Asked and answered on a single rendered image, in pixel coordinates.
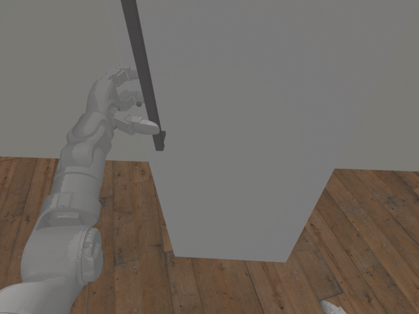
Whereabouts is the robot left upper arm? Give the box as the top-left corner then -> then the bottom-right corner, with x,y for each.
0,225 -> 103,314

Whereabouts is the handle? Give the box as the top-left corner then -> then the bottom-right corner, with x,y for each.
121,0 -> 166,151

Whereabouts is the left robot forearm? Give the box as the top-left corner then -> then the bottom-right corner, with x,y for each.
20,112 -> 114,280

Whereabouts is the fridge door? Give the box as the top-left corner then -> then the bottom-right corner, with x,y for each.
105,0 -> 419,262

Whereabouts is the robot right hand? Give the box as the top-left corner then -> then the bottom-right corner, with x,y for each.
321,300 -> 347,314

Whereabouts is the robot left hand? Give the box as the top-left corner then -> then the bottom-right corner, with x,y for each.
86,64 -> 160,135

